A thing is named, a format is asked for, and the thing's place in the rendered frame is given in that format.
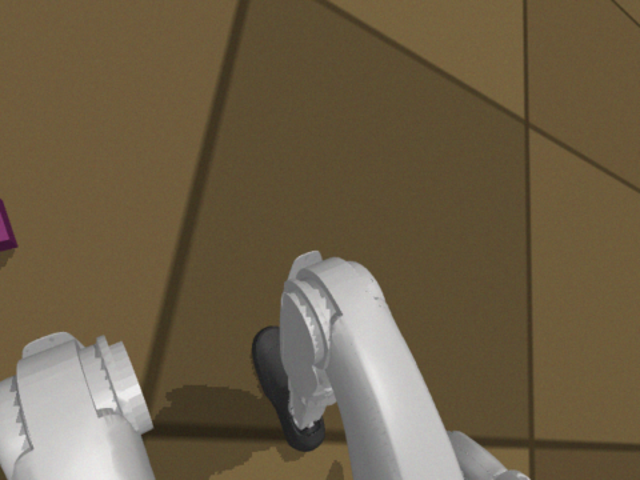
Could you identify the right robot foot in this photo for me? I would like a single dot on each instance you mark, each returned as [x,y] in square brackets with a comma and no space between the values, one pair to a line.
[274,382]

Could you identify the right robot hand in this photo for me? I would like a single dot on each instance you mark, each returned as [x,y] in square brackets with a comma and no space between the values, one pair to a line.
[475,462]

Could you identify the carton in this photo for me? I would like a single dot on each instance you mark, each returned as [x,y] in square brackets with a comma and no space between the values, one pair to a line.
[7,238]

